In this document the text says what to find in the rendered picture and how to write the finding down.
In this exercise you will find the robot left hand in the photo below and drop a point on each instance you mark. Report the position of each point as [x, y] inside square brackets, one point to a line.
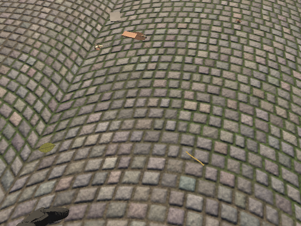
[42, 216]

